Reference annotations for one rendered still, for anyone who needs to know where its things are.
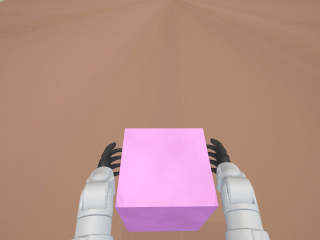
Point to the left robot hand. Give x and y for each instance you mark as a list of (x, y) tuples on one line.
[(106, 158)]

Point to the right robot forearm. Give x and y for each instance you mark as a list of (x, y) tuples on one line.
[(240, 208)]

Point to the left robot forearm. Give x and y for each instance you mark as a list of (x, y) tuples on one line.
[(95, 210)]

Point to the carton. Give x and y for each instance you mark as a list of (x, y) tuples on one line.
[(165, 180)]

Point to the right robot hand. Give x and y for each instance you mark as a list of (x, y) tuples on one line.
[(220, 155)]

